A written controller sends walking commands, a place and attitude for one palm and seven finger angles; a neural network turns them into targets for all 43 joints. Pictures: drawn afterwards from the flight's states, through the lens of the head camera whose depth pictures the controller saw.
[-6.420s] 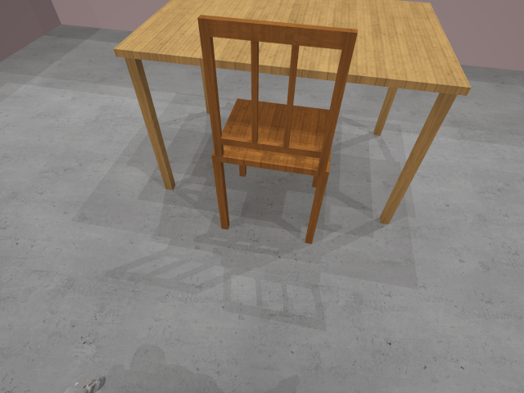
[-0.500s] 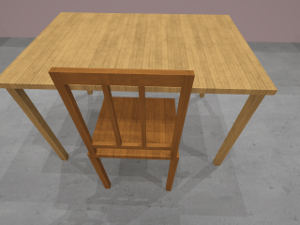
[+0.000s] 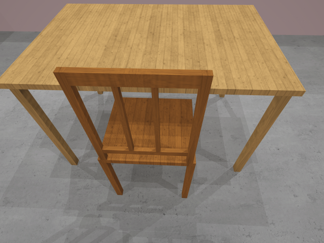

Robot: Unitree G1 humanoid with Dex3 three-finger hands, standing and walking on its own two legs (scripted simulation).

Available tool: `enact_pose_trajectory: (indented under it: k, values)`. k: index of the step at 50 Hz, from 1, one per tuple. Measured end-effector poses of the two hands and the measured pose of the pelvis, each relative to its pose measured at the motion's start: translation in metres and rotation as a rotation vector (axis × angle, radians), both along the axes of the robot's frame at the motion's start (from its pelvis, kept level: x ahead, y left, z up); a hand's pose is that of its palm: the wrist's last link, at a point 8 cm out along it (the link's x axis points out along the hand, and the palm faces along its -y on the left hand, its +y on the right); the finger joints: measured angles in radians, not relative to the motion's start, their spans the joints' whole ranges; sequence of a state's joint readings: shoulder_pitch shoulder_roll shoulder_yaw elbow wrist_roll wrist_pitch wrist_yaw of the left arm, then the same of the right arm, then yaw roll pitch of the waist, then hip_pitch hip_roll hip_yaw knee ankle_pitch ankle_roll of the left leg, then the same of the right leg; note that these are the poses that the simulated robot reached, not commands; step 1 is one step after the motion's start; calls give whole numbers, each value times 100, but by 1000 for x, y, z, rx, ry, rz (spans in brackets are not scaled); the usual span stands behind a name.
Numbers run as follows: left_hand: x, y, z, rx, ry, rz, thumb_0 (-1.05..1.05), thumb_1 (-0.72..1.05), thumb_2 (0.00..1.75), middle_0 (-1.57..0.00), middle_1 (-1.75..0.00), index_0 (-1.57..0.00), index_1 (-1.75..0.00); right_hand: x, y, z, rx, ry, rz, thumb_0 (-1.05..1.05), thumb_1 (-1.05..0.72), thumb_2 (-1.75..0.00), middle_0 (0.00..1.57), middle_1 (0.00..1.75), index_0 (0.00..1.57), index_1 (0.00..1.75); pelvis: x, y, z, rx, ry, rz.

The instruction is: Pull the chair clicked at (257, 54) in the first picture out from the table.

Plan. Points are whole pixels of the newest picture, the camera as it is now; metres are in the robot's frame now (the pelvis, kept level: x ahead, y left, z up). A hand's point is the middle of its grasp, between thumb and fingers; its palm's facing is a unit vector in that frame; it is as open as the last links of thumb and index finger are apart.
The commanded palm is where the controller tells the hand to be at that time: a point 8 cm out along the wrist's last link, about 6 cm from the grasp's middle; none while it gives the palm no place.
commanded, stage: come to a stop and stand still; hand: left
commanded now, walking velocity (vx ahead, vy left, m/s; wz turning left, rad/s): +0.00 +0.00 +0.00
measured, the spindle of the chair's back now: (124, 122) +0.48 +0.17 -0.05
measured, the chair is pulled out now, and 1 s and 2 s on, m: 0.00 0.00 0.00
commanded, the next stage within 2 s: look again from close up in 0.88 s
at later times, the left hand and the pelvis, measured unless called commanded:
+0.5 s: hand out of the picture -0.09 +0.17 -0.17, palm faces +0.05 -0.98 -0.18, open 7.4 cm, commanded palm none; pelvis -0.06 +0.00 +0.01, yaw +1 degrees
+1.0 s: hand out of the picture -0.07 +0.16 -0.17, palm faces +0.05 -0.99 -0.15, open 7.4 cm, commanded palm none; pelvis -0.05 +0.01 +0.01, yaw +1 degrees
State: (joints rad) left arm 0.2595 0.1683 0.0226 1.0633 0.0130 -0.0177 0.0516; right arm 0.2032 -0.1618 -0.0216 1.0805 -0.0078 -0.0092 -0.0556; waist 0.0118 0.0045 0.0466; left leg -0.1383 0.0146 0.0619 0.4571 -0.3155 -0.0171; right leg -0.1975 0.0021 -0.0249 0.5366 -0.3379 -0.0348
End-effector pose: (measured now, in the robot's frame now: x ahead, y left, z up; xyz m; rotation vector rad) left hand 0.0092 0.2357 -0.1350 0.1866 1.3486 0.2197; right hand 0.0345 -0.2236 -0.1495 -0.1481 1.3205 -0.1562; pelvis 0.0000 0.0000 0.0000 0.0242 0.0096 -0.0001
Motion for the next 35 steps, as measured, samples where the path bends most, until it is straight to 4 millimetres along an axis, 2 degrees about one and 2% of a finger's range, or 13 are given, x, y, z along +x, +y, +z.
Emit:
enact_pose_trajectory:
  k: [9, 18, 25, 30, 35]
  values:
    - [-17, -7, 2, -23, -45, -16, 0, 91, 90, -20, -30, -20, -30, -37, 1, 4, 14, 11, 4, 1, -93, -90, 20, 30, 20, 30, -23, -1, 4, -2, -36, 1]
    - [-66, -16, -1, -64, 18, 0, 0, 91, 90, -20, -30, -20, -30, -93, 10, 7, 39, 97, 1, 1, -91, -90, 20, 30, 20, 30, -47, -1, 7, -8, -43, 7]
    - [-104, -21, -3, -88, 100, 26, 0, 91, 90, -20, -30, -20, -30, -130, 21, 7, 57, 175, -17, 0, -91, -90, 20, 30, 20, 30, -56, 3, 7, -10, -31, 10]
    - [-117, -22, -3, -97, 134, 38, 0, 90, 90, -20, -30, -20, -30, -142, 29, 8, 65, 203, -28, 0, -91, -90, 20, 30, 20, 30, -57, 6, 6, -10, -23, 10]
    - [-118, -22, -4, -105, 138, 42, 0, 90, 90, -20, -30, -20, -30, -140, 37, 8, 70, 197, -31, 0, -91, -90, 20, 30, 20, 30, -56, 9, 6, -10, -18, 10]
